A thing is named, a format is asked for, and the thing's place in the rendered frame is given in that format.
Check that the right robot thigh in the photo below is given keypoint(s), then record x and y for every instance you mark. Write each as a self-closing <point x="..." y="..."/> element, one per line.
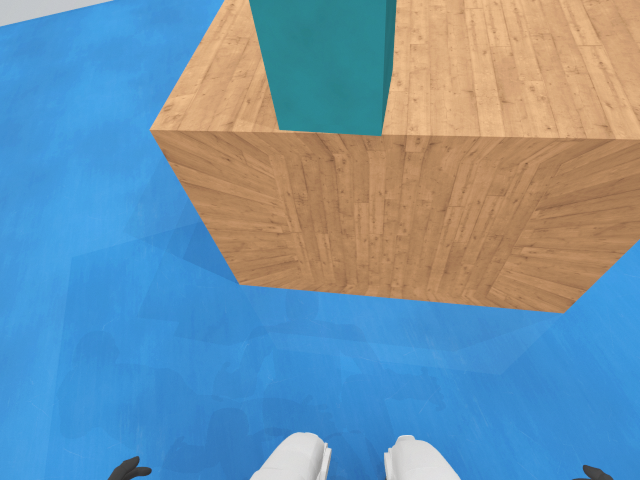
<point x="416" y="460"/>

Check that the robot left hand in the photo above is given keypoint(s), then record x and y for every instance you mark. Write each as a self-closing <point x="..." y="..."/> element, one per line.
<point x="128" y="470"/>

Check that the robot right shin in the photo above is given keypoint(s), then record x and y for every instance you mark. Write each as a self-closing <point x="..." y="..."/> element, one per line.
<point x="405" y="437"/>

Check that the carton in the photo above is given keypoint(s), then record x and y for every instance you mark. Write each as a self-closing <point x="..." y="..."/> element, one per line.
<point x="328" y="63"/>

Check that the pedestal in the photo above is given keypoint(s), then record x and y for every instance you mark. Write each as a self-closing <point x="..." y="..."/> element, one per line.
<point x="507" y="174"/>

